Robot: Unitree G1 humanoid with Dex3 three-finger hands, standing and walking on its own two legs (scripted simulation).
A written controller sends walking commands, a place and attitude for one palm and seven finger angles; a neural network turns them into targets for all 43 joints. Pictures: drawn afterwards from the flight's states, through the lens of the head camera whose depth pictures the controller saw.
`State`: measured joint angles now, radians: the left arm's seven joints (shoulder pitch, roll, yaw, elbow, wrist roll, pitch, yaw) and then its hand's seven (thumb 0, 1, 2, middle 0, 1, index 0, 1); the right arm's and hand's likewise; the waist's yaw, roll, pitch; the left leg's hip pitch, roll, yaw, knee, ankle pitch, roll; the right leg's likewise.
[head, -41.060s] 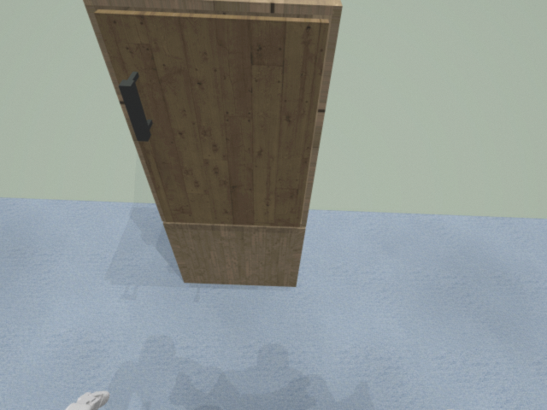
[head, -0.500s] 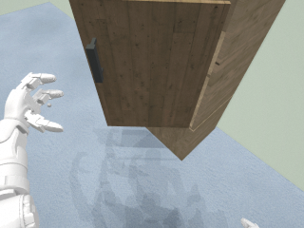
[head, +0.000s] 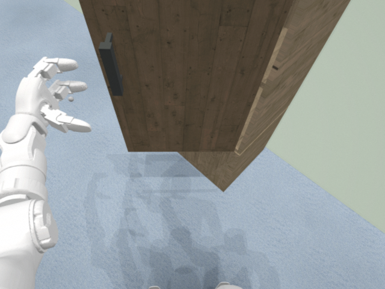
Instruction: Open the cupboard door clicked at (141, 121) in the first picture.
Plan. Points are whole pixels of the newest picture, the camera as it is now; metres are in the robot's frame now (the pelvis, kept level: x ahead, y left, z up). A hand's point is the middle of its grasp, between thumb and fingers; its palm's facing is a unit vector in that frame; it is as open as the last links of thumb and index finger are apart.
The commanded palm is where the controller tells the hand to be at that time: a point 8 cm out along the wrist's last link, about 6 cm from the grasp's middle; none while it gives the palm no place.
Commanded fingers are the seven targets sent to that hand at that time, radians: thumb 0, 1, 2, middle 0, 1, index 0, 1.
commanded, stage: move the hooked fingers beside the handle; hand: left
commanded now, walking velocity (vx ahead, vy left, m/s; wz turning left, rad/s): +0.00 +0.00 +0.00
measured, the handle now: (113, 65) +0.58 +0.17 +0.11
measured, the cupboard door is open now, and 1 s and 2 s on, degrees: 46 46 46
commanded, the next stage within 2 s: slide the fingers in behind the handle in 1.18 s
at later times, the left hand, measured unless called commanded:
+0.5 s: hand (85, 76) +0.53 +0.22 +0.11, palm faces +0.00 -1.00 +0.02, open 14.0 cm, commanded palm +0.50 +0.27 +0.11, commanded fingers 0.00 -0.50 0.30 -0.30 -1.20 -0.30 -1.20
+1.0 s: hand (88, 84) +0.52 +0.21 +0.11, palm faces +0.00 -1.00 +0.01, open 14.0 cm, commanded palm +0.50 +0.27 +0.10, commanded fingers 0.00 -0.50 0.30 -0.30 -1.20 -0.30 -1.20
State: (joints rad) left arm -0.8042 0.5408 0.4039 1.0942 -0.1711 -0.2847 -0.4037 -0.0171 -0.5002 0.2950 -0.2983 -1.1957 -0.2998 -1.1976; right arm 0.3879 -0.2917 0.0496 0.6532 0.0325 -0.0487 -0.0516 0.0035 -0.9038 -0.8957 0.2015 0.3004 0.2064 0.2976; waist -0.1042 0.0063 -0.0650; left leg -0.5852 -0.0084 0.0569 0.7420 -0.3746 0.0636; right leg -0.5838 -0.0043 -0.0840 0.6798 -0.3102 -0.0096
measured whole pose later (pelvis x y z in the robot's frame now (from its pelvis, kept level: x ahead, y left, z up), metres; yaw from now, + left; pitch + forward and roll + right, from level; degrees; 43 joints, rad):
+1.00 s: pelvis +0.02 -0.01 -0.01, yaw -1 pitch +17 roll -3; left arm -0.94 0.62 0.44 1.23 -0.10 -0.27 -0.37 -0.02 -0.50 0.30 -0.30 -1.20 -0.30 -1.20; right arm 0.40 -0.29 0.05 0.59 0.02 0.07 -0.03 0.00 -0.90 -0.90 0.20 0.30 0.21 0.30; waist -0.16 0.02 -0.09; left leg -0.68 0.02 0.05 0.80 -0.42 0.05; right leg -0.67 0.03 -0.09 0.71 -0.34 -0.02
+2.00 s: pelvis +0.01 -0.01 -0.01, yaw -1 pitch +17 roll -3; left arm -0.94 0.53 0.39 1.20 -0.10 -0.30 -0.26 -0.02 -0.50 0.30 -0.30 -1.20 -0.30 -1.20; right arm 0.45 -0.28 0.04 0.62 0.01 0.05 0.00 0.00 -0.90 -0.90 0.20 0.30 0.21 0.30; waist -0.16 0.02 -0.09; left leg -0.70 0.02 0.05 0.82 -0.42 0.05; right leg -0.69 0.02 -0.08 0.73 -0.34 -0.02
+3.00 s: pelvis +0.01 -0.02 -0.01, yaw +0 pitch +17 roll -2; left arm -0.98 0.46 0.34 1.22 -0.10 -0.34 -0.16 -0.02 -0.50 0.30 -0.28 -1.20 -0.28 -1.20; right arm 0.44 -0.28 0.03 0.66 0.00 0.01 0.01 0.00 -0.91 -0.90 0.20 0.30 0.20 0.30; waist -0.16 0.03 -0.09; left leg -0.70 0.02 0.04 0.81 -0.41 0.04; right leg -0.70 0.02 -0.09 0.75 -0.34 -0.03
